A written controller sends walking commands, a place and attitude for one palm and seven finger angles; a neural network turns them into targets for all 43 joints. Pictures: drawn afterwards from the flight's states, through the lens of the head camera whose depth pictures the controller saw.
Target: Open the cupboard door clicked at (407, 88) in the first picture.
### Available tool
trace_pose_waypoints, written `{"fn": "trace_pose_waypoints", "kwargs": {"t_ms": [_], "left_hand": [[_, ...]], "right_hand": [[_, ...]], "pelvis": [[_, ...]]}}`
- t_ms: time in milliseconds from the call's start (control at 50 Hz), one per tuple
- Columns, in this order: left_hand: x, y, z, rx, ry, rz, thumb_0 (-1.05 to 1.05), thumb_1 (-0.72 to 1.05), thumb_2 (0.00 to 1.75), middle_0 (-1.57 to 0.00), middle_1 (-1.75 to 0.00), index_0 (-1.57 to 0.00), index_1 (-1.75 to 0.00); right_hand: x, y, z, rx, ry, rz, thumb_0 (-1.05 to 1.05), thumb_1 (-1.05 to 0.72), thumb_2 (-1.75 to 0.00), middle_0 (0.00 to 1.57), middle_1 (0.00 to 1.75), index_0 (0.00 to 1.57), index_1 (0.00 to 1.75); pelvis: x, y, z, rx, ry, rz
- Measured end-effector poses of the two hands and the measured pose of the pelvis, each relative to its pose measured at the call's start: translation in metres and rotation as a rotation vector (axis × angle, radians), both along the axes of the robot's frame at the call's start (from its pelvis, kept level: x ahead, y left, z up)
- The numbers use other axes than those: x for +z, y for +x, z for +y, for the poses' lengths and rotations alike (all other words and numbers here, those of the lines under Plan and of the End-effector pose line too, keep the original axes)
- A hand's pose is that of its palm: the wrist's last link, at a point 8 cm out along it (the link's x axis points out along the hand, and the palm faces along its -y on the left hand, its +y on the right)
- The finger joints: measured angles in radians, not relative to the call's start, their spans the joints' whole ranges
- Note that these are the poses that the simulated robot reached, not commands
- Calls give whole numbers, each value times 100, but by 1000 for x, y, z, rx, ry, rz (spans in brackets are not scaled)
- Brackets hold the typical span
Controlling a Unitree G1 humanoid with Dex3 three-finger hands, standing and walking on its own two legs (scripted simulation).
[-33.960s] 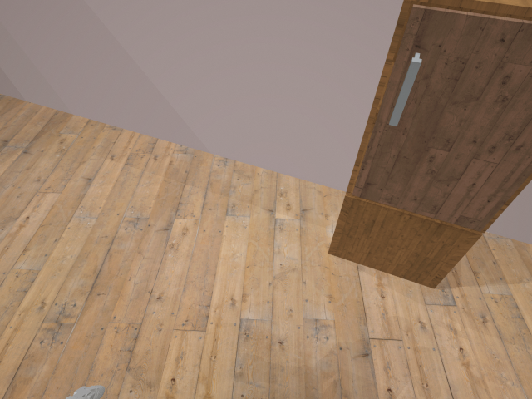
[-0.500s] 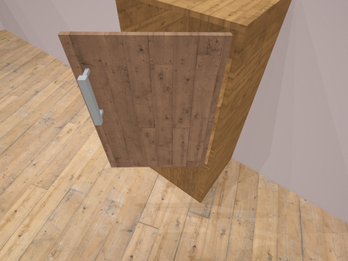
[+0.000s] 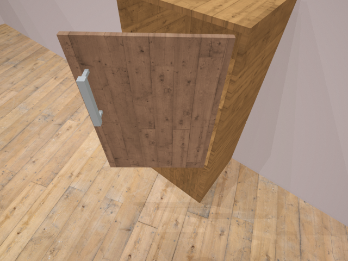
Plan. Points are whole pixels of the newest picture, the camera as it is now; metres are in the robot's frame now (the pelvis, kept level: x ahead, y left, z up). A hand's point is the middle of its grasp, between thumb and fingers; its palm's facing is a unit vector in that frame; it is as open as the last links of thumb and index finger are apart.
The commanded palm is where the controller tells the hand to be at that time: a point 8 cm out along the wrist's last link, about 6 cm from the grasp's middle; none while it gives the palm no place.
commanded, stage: look again from close up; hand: left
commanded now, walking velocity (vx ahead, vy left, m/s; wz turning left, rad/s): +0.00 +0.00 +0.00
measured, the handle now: (92, 99) +0.51 +0.27 +0.07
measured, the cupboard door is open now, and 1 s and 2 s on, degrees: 38 38 38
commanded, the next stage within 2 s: raise the hand with hooked fingers in 0.48 s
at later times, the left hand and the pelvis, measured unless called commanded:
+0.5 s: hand out of the picture +0.03 +0.19 -0.17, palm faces +0.00 -0.98 -0.21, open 7.4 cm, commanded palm none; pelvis +0.01 +0.00 +0.00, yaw +0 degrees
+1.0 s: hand (88, 253) +0.15 +0.20 -0.05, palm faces +0.12 -0.99 -0.01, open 8.6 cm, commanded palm +0.14 +0.26 -0.03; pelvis -0.04 -0.02 -0.08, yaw +2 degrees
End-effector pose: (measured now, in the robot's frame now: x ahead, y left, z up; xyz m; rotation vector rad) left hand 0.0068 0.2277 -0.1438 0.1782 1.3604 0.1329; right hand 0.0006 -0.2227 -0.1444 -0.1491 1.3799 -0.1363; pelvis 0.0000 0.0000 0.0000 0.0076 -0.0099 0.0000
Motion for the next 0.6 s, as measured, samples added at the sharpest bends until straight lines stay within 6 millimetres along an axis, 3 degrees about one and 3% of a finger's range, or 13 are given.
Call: {"fn": "trace_pose_waypoints", "kwargs": {"t_ms": [320, 600], "left_hand": [[-2, 7, 0, 12, -8, 1, 0, 90, 90, -20, -30, -20, -30], [2, 22, 11, 2, 24, -24, 0, 90, 90, -20, -30, -20, -30]], "right_hand": [[7, 43, -8, 23, -31, -75, 0, -91, -90, 20, 30, 19, 30], [8, 43, -12, 21, -39, -61, 0, -91, -90, 20, 30, 20, 30]], "pelvis": [[2, 10, -1, -3, -1, -3], [2, 13, 0, -2, -5, 5]]}}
